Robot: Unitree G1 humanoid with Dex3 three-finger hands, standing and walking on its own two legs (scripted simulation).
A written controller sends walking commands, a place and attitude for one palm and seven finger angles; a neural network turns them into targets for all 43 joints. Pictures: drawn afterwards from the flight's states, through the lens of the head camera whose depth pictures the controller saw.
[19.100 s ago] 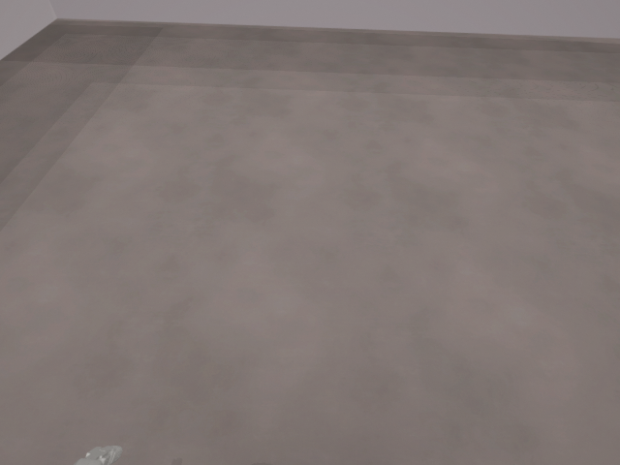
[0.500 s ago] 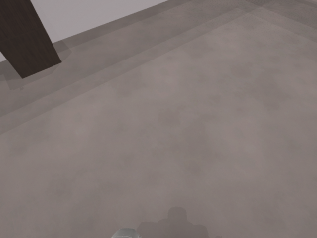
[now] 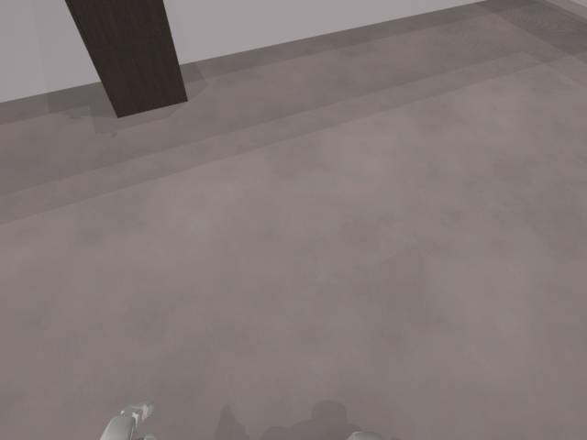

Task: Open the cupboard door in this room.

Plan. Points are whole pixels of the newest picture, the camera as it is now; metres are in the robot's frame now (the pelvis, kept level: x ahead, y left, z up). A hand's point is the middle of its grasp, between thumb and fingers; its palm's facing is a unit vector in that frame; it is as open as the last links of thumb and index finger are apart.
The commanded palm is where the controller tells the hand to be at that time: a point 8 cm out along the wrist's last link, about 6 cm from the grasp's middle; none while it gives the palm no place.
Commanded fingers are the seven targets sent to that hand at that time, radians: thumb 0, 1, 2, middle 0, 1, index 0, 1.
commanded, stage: turn or walk to find it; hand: left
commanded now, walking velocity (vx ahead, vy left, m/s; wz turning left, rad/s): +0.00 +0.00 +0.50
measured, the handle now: out of the picture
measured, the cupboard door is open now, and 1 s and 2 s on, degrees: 0 0 0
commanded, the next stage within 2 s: none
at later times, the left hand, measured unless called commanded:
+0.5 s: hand out of the picture -0.07 +0.14 -0.15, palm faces +0.39 -0.88 -0.28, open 7.3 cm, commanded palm none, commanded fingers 0.00 0.90 0.90 -0.20 -0.30 -0.20 -0.30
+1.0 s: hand (105, 439) +0.14 +0.29 -0.16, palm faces +0.47 -0.86 -0.18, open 7.3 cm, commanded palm none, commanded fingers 0.00 0.90 0.90 -0.20 -0.30 -0.20 -0.30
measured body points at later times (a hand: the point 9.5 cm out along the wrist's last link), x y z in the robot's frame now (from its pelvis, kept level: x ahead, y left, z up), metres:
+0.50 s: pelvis +0.03 -0.03 +0.01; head +0.05 -0.05 +0.46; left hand -0.09 +0.19 -0.13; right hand +0.16 -0.25 -0.15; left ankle -0.01 +0.15 -0.66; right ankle +0.01 -0.13 -0.74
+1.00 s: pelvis +0.16 +0.09 +0.00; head +0.16 +0.10 +0.45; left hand +0.12 +0.34 -0.15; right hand +0.29 -0.12 -0.14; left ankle +0.08 +0.16 -0.74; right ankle +0.30 +0.01 -0.67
